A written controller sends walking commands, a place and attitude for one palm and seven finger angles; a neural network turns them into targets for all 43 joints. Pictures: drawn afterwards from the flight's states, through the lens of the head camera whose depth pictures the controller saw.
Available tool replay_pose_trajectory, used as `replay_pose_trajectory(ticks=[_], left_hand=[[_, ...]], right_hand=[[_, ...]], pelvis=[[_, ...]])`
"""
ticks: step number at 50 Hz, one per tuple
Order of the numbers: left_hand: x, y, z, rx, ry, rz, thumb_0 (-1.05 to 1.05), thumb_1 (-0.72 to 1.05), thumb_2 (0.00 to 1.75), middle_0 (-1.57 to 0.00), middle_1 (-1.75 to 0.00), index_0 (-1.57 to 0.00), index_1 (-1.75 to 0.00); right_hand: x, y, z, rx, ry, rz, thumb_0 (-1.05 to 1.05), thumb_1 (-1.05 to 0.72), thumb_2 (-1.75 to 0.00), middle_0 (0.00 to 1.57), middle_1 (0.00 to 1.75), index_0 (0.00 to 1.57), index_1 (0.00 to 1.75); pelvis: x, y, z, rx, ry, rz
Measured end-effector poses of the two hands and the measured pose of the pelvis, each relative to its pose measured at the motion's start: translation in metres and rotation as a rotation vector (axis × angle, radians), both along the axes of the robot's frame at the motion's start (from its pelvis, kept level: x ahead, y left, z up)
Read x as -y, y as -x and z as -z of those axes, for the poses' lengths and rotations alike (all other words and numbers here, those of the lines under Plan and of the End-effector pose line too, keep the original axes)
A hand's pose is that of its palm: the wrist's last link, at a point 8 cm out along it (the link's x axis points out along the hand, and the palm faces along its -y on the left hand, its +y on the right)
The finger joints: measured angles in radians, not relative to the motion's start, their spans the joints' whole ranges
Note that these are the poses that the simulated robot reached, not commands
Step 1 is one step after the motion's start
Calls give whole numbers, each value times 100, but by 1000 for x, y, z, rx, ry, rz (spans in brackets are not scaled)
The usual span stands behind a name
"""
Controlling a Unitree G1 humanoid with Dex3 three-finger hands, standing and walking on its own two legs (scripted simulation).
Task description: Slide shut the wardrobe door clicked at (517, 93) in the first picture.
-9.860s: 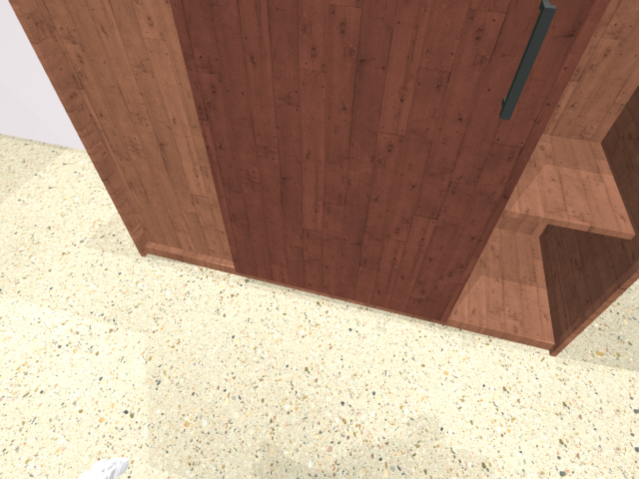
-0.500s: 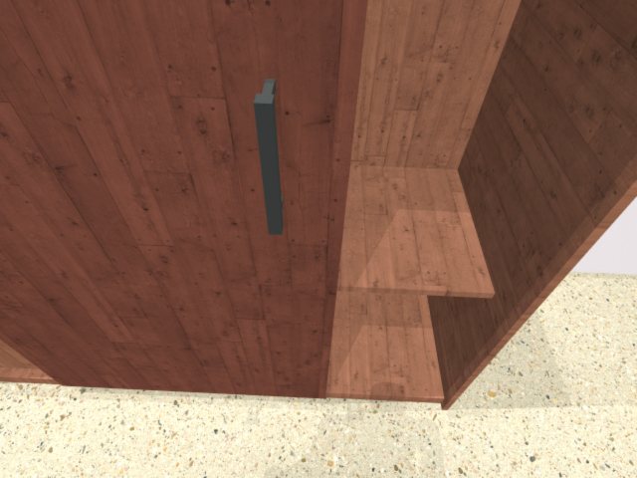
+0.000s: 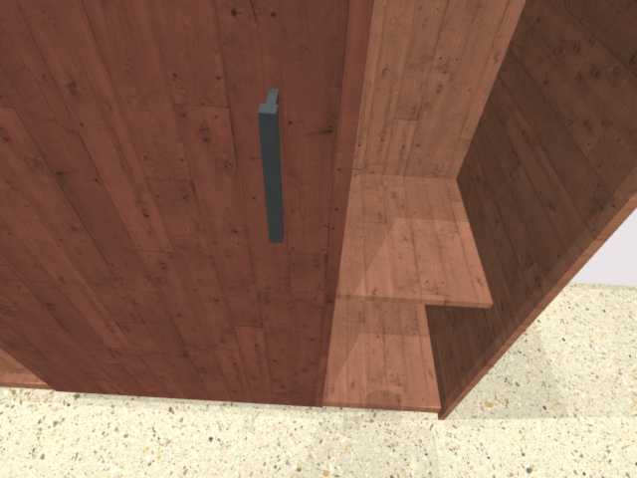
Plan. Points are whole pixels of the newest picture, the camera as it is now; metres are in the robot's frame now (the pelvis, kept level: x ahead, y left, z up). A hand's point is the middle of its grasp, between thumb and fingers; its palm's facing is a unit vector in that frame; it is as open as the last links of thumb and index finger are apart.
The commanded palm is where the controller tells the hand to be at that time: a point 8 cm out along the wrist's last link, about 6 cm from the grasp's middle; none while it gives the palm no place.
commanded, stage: look again from close up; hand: left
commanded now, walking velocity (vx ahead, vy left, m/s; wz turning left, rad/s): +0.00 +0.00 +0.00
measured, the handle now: (275, 173) +0.41 +0.09 +0.18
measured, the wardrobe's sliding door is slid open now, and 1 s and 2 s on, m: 0.36 0.36 0.36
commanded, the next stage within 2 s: raise the hand with hooked fingers in 0.70 s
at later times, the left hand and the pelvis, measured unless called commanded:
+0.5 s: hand out of the picture -0.03 +0.14 -0.18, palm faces +0.03 -0.99 -0.17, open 7.4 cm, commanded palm none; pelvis -0.01 -0.01 +0.00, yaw +0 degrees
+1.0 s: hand (185, 441) +0.16 +0.17 -0.01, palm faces +0.26 -0.95 -0.18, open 7.5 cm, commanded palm +0.10 +0.20 -0.04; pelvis -0.02 -0.04 -0.01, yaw +4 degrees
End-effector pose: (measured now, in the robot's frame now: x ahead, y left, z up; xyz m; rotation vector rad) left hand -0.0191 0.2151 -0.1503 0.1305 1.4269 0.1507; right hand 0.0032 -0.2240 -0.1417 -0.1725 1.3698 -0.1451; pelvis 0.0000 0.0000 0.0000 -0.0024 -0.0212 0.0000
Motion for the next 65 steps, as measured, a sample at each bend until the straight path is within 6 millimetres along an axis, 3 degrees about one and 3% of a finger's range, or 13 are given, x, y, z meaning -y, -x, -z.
replay_pose_trajectory(ticks=[15, 41, 43, 47, 50, 53, 55, 58, 61, 65], left_hand=[[12, 7, -2, -4, 5, -7, 0, 90, 90, -20, -30, -20, -30], [34, 23, -4, -29, 8, -3, 0, 90, 90, -20, -30, -20, -30], [24, -2, -19, 99, -32, -69, 2, 93, 90, -21, -30, -20, -30], [-3, -89, -91, 637, -163, -71, 5, 94, 89, -21, -32, -21, -32], [1, -151, -152, 1037, -155, -30, 4, 89, 87, -21, -34, -20, -35], [20, -187, -181, 1361, -31, 40, 3, 82, 85, -21, -38, -20, -38], [33, -191, -179, 1459, 63, 119, 2, 77, 83, -21, -40, -21, -41], [41, -176, -157, 1405, 134, 184, 1, 70, 80, -22, -44, -21, -45], [33, -146, -140, 1301, 109, 109, 1, 62, 78, -23, -49, -23, -49], [11, -113, -154, 1328, -46, 10, 1, 52, 74, -24, -55, -23, -55]], right_hand=[[0, 18, 2, -36, -22, 14, 0, -91, -90, 20, 30, 20, 30], [11, 32, 3, -52, -42, 27, 0, -91, -90, 20, 30, 20, 30], [17, 23, -2, 38, -20, 19, 1, -91, -90, 20, 30, 20, 30], [45, -14, -12, 327, 29, -13, 2, -93, -90, 21, 30, 20, 30], [66, -53, -20, 505, 60, -67, 2, -92, -90, 21, 30, 20, 30], [84, -94, -34, 660, 90, -92, 2, -92, -90, 20, 30, 20, 30], [93, -119, -47, 755, 100, -104, 1, -91, -90, 20, 30, 20, 30], [100, -152, -67, 867, 110, -128, 1, -91, -90, 20, 30, 20, 30], [100, -175, -80, 928, 114, -157, 1, -91, -90, 20, 30, 20, 30], [89, -191, -79, 931, 92, -226, 1, -91, -90, 20, 30, 20, 30]], pelvis=[[8, 3, -1, 2, -2, -3], [24, 9, -2, -8, -4, 0], [27, 12, 0, -13, -9, -10], [34, 17, 8, -30, -39, -43], [37, 23, 14, -57, -17, -71], [46, 30, 25, -112, -12, -55], [53, 33, 33, -135, -12, -44], [63, 35, 42, -149, -17, -35], [71, 34, 46, -146, -11, -43], [79, 33, 46, -139, 9, -78]])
